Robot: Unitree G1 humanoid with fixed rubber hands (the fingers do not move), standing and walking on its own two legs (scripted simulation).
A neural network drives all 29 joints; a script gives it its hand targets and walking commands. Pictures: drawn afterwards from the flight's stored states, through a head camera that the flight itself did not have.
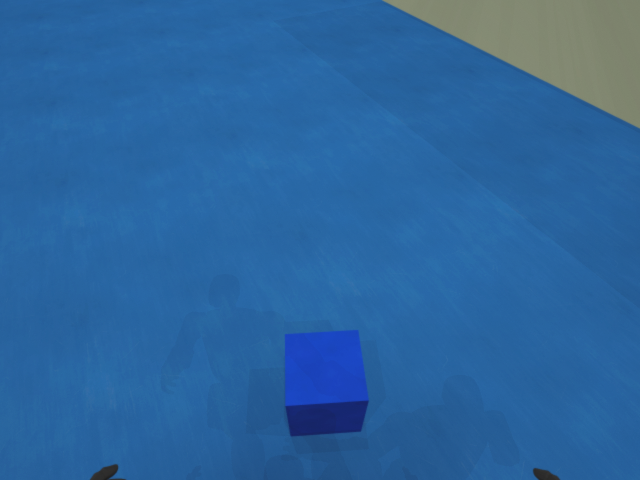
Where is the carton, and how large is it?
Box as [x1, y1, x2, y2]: [285, 330, 368, 435]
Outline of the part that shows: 357,330 285,334 285,406 291,435 360,431 368,398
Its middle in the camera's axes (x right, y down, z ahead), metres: +0.02 +0.42 +1.13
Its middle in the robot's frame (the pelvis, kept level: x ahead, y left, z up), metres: +0.52 -0.01 -0.65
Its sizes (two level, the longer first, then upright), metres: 0.210 0.200 0.250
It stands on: the floor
